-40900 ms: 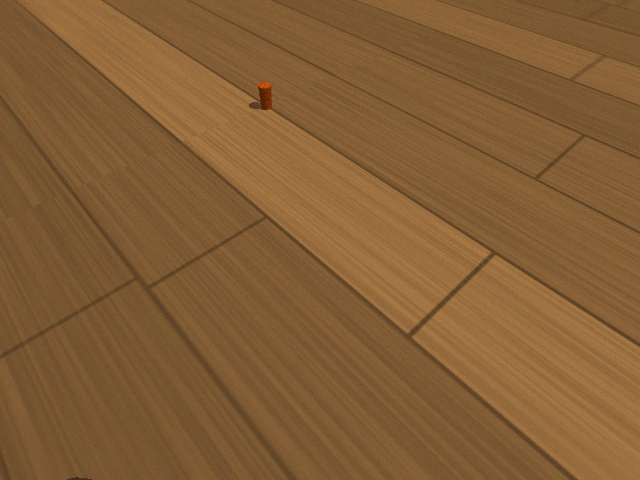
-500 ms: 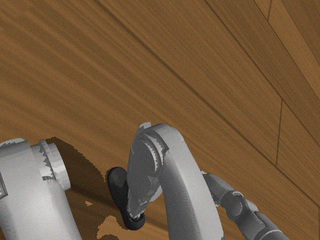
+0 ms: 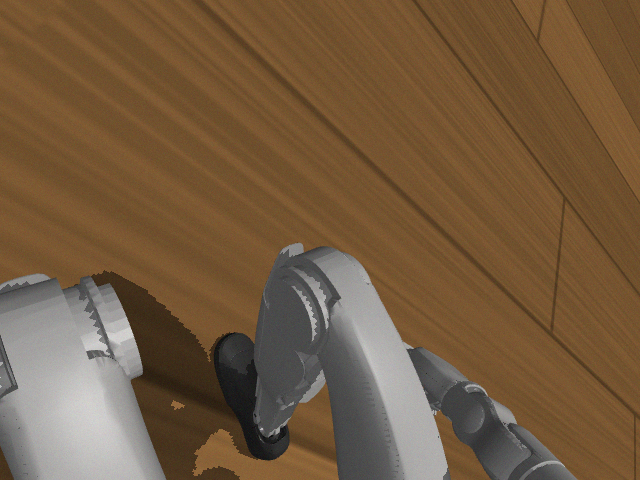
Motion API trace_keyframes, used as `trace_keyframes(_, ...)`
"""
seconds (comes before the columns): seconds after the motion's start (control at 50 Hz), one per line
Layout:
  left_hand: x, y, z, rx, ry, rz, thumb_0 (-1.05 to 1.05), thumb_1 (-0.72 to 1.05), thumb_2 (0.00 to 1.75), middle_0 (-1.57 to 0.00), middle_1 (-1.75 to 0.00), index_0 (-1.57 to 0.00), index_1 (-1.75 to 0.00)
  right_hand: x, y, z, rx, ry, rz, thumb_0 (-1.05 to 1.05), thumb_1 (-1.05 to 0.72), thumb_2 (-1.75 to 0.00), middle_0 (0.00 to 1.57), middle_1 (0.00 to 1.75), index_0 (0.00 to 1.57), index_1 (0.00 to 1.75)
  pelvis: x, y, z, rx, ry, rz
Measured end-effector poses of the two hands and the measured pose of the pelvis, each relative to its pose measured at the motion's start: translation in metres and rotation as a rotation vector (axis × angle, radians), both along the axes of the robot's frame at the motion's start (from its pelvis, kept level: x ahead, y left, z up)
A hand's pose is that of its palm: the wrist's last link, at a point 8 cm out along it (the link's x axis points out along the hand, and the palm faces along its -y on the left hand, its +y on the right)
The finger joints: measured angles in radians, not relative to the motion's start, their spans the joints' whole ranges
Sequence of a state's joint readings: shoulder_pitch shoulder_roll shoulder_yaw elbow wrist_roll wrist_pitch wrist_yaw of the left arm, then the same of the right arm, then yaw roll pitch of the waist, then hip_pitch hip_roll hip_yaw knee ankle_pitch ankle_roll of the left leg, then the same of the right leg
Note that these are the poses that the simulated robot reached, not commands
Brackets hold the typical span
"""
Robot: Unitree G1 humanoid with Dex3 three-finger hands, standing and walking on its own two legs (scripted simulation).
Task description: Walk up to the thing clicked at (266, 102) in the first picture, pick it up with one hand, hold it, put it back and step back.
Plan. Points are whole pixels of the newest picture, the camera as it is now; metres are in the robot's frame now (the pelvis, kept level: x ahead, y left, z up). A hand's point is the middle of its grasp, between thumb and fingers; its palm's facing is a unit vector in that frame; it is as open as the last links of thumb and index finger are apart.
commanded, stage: withdraw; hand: left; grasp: from the side
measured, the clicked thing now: out of the picture +0.39 +0.38 -0.22
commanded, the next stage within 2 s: rise in 0.18 s
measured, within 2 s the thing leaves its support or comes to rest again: neither
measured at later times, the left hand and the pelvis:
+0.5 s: hand out of the picture +0.29 +0.46 -0.06, palm faces +0.51 -0.83 -0.25, open 17.1 cm; pelvis +0.00 -0.01 +0.05, yaw +6 degrees
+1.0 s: hand out of the picture +0.19 +0.38 +0.13, palm faces +0.47 -0.73 -0.50, open 16.6 cm; pelvis +0.03 -0.02 +0.24, yaw +15 degrees
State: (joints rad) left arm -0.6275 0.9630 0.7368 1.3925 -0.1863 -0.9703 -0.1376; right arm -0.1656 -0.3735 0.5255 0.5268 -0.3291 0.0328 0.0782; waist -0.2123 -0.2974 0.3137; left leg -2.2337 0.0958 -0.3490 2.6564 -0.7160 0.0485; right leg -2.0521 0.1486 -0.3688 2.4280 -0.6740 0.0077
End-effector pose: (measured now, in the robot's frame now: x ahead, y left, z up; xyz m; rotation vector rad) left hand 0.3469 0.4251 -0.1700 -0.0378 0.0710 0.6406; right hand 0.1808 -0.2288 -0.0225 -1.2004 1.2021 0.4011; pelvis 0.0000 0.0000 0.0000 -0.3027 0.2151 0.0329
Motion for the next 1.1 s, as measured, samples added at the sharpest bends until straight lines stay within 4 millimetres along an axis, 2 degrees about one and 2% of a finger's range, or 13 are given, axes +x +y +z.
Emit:
trace_keyframes(0.08, -0.009, 0.017, 0.014, 0.036, -0.032, 0.039, -0.01, -0.57, 0.14, -0.21, -0.19, -0.24, -0.16, 0.000, -0.001, 0.001, -0.003, -0.002, -0.011, 0.00, -0.89, -0.89, 0.21, 0.30, 0.21, 0.31, 0.000, -0.001, 0.001, 0.005, 0.002, 0.003)
trace_keyframes(0.18, -0.025, 0.052, 0.055, 0.110, -0.076, 0.057, -0.01, -0.57, 0.15, -0.20, -0.18, -0.22, -0.16, 0.003, -0.005, 0.001, 0.014, -0.031, -0.044, 0.00, -0.89, -0.89, 0.21, 0.30, 0.21, 0.31, 0.000, -0.003, 0.005, 0.016, 0.023, 0.016)
trace_keyframes(0.24, -0.036, 0.064, 0.076, 0.120, -0.044, 0.006, -0.01, -0.58, 0.14, -0.19, -0.18, -0.22, -0.16, 0.007, -0.006, 0.000, 0.046, -0.061, -0.080, 0.00, -0.89, -0.89, 0.21, 0.30, 0.21, 0.31, 0.000, -0.003, 0.008, 0.019, 0.052, 0.021)
trace_keyframes(0.32, -0.056, 0.065, 0.085, 0.067, 0.036, -0.062, -0.01, -0.58, 0.11, -0.17, -0.17, -0.21, -0.14, 0.015, -0.003, -0.002, 0.106, -0.100, -0.116, 0.00, -0.88, -0.88, 0.21, 0.30, 0.21, 0.31, 0.001, -0.001, 0.013, 0.026, 0.089, 0.025)
trace_keyframes(0.44, -0.085, 0.059, 0.100, 0.057, 0.267, -0.100, -0.01, -0.52, 0.07, -0.12, -0.10, -0.14, -0.08, 0.031, 0.005, 0.001, 0.218, -0.173, -0.241, 0.01, -0.88, -0.89, 0.21, 0.30, 0.21, 0.31, 0.002, -0.006, 0.032, 0.062, 0.150, 0.055)
trace_keyframes(0.5, -0.100, 0.064, 0.126, 0.088, 0.343, -0.063, -0.01, -0.52, 0.06, -0.11, -0.08, -0.12, -0.06, 0.038, 0.010, 0.006, 0.270, -0.197, -0.286, 0.01, -0.91, -0.90, 0.21, 0.30, 0.21, 0.31, 0.002, -0.009, 0.045, 0.073, 0.191, 0.071)
trace_keyframes(0.6, -0.118, 0.089, 0.191, 0.198, 0.424, 0.040, -0.01, -0.49, 0.08, -0.10, -0.07, -0.10, -0.06, 0.043, 0.009, 0.011, 0.325, -0.203, -0.357, 0.01, -0.92, -0.90, 0.21, 0.30, 0.21, 0.31, 0.002, -0.012, 0.067, 0.088, 0.256, 0.095)
trace_keyframes(0.66, -0.135, 0.096, 0.219, 0.222, 0.508, 0.098, -0.01, -0.48, 0.09, -0.09, -0.07, -0.09, -0.06, 0.042, 0.006, 0.012, 0.350, -0.193, -0.408, 0.01, -0.91, -0.90, 0.21, 0.30, 0.21, 0.31, 0.003, -0.012, 0.079, 0.098, 0.294, 0.101)
trace_keyframes(0.7, -0.147, 0.092, 0.231, 0.219, 0.573, 0.116, -0.01, -0.47, 0.09, -0.08, -0.07, -0.08, -0.06, 0.041, 0.005, 0.013, 0.367, -0.179, -0.443, 0.01, -0.91, -0.90, 0.21, 0.30, 0.21, 0.31, 0.005, -0.011, 0.089, 0.106, 0.320, 0.106)
trace_keyframes(0.76, -0.162, 0.070, 0.242, 0.195, 0.660, 0.109, -0.01, -0.46, 0.10, -0.08, -0.07, -0.07, -0.07, 0.040, 0.005, 0.019, 0.392, -0.155, -0.490, 0.01, -0.91, -0.90, 0.20, 0.30, 0.20, 0.31, 0.007, -0.011, 0.108, 0.120, 0.351, 0.118)
trace_keyframes(0.84, -0.173, 0.027, 0.264, 0.163, 0.723, 0.066, -0.01, -0.44, 0.12, -0.08, -0.08, -0.08, -0.07, 0.046, 0.012, 0.046, 0.433, -0.158, -0.532, 0.01, -0.91, -0.90, 0.20, 0.30, 0.20, 0.31, 0.011, -0.013, 0.145, 0.137, 0.366, 0.135)
trace_keyframes(0.92, -0.180, -0.007, 0.297, 0.119, 0.761, 0.059, -0.01, -0.40, 0.14, -0.08, -0.08, -0.08, -0.08, 0.060, 0.022, 0.093, 0.468, -0.203, -0.537, 0.01, -0.90, -0.90, 0.20, 0.30, 0.20, 0.31, 0.019, -0.016, 0.191, 0.155, 0.362, 0.155)
trace_keyframes(1.1, -0.197, -0.035, 0.389, 0.038, 0.817, 0.127, 0.00, -0.40, 0.14, -0.08, -0.08, -0.08, -0.08, 0.103, 0.032, 0.217, 0.532, -0.398, -0.482, 0.01, -0.90, -0.90, 0.20, 0.30, 0.20, 0.31, 0.043, -0.014, 0.287, 0.177, 0.289, 0.208)
